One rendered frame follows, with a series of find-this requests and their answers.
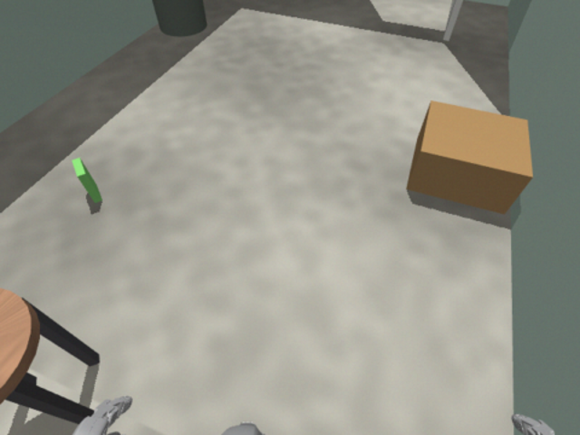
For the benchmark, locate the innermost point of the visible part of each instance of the right robot hand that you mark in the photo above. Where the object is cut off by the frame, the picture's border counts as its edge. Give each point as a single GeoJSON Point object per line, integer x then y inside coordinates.
{"type": "Point", "coordinates": [529, 426]}

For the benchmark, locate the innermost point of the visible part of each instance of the stool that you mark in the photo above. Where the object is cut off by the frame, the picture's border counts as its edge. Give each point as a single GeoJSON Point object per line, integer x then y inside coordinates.
{"type": "Point", "coordinates": [21, 325]}

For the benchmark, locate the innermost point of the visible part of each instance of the left robot hand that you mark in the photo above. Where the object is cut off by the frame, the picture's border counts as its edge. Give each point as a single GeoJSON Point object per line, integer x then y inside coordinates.
{"type": "Point", "coordinates": [104, 416]}

